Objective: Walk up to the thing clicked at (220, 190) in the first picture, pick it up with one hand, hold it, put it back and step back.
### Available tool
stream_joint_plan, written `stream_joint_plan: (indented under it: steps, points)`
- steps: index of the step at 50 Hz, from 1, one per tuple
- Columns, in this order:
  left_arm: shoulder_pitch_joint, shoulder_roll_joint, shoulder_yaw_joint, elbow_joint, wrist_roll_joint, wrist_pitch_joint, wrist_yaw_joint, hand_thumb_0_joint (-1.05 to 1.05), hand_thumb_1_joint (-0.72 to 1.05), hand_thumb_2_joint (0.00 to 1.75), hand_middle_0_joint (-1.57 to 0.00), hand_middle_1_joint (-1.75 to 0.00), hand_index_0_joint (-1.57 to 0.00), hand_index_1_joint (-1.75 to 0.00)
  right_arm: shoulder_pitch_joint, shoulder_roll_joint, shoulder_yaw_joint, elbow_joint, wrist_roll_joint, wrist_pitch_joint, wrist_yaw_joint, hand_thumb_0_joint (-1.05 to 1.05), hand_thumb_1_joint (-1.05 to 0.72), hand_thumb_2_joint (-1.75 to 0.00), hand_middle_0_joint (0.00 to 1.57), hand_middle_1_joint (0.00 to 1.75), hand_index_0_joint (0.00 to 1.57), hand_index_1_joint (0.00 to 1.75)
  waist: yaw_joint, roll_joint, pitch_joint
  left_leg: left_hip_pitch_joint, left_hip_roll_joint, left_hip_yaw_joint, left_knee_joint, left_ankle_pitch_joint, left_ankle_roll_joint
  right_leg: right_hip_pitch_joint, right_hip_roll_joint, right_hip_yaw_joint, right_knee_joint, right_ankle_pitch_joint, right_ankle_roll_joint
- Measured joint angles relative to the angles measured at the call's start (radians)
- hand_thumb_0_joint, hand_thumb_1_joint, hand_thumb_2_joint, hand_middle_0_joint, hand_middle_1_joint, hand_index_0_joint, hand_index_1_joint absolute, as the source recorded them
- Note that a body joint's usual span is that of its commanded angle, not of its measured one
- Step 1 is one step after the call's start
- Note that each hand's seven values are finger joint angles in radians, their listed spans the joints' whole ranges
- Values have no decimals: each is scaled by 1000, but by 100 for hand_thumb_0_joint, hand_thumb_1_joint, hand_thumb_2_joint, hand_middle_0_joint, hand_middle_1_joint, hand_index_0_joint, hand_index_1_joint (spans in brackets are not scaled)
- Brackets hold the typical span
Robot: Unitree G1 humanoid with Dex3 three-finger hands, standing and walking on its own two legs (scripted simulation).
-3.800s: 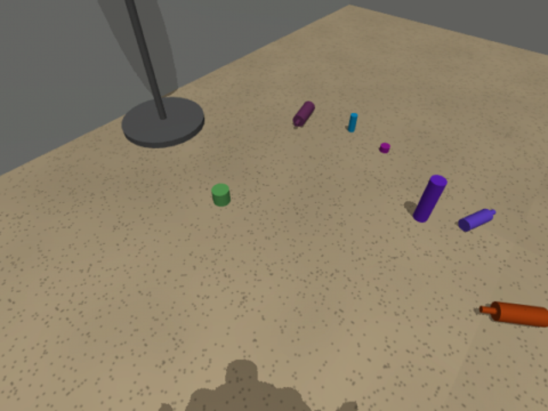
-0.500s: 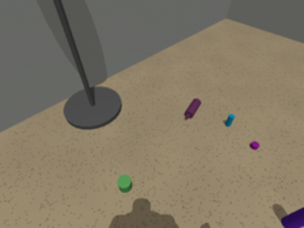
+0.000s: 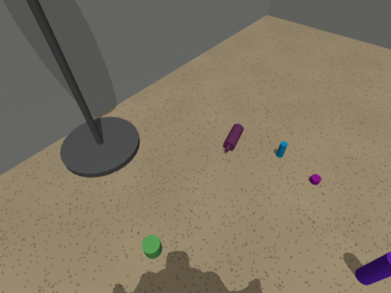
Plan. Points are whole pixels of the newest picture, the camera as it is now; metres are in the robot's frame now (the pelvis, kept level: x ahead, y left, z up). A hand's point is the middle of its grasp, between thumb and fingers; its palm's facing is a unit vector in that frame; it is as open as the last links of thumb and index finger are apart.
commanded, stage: walk up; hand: left
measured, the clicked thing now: (152, 246) +0.46 +0.23 -0.72
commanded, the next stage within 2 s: stand in 1.20 s
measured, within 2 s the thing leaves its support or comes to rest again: neither
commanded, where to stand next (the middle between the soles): +0.08 -0.02 m, yaw +1 degrees
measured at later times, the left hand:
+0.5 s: hand out of the picture +0.12 +0.25 -0.13, palm faces -0.01 -0.95 -0.31, open 7.4 cm
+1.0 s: hand out of the picture +0.11 +0.26 -0.13, palm faces +0.01 -0.95 -0.33, open 7.4 cm
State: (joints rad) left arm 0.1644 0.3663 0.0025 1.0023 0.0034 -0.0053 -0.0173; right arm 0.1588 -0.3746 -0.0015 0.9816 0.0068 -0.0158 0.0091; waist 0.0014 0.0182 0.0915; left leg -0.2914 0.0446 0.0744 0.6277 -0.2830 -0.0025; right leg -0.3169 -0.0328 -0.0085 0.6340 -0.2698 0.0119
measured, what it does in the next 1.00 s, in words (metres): stands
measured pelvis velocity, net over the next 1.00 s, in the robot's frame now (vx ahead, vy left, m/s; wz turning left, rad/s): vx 0.04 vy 0.01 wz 0.01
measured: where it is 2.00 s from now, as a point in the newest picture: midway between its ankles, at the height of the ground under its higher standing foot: outside the picture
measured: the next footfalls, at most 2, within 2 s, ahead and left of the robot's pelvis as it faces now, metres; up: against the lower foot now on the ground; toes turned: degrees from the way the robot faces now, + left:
none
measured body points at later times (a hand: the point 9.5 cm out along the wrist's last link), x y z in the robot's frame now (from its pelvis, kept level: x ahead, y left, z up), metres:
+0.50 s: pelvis +0.03 +0.00 +0.02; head +0.04 +0.00 +0.47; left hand +0.12 +0.29 -0.11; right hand +0.10 -0.31 -0.11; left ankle +0.03 +0.12 -0.72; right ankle +0.05 -0.13 -0.72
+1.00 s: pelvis +0.04 +0.01 +0.03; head +0.06 +0.00 +0.47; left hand +0.11 +0.30 -0.11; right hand +0.14 -0.29 -0.11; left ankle +0.03 +0.12 -0.72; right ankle +0.05 -0.13 -0.72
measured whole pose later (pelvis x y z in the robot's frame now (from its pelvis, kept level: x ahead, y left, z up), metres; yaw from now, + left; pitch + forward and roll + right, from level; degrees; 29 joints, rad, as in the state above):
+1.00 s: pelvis +0.04 +0.01 +0.03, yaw +0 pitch -1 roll +0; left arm 0.07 0.34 0.01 1.18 0.00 0.00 -0.01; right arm 0.06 -0.34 -0.01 1.17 -0.01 -0.02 0.01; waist 0.01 0.00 0.05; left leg -0.10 0.03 0.08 0.30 -0.18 -0.01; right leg -0.12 -0.04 -0.02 0.30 -0.16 0.03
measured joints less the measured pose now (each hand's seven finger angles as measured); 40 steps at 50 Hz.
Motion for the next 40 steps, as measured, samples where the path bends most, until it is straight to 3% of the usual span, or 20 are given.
stream_joint_plan:
  steps: [6, 18, 40]
  points:
    - [-51, -15, -7, 45, -7, -6, -4, 1, 90, 90, -20, -30, -20, -30, -17, 10, 17, 87, -5, -9, 7, 0, -91, -90, 21, 30, 20, 29, 0, -5, -19, 57, -2, 2, -106, 40, -8, 53, 2, -2, -97, 39, -2]
    - [-121, -23, -3, 128, -12, 2, -3, 0, 90, 90, -20, -30, -20, -30, -61, 1, 9, 177, -11, -13, 0, 0, -91, -90, 21, 30, 20, 29, -8, -22, -34, 137, -1, 2, -248, 97, -12, 138, 9, -7, -250, 101, 0]
    - [-88, -26, 6, 186, -4, 7, 3, 1, 91, 90, -20, -29, -20, -30, -100, 26, -1, 194, -12, -6, -1, 0, -91, -90, 21, 30, 20, 29, 8, -13, -41, 182, -9, 1, -312, 105, -7, 193, 4, -11, -329, 116, 10]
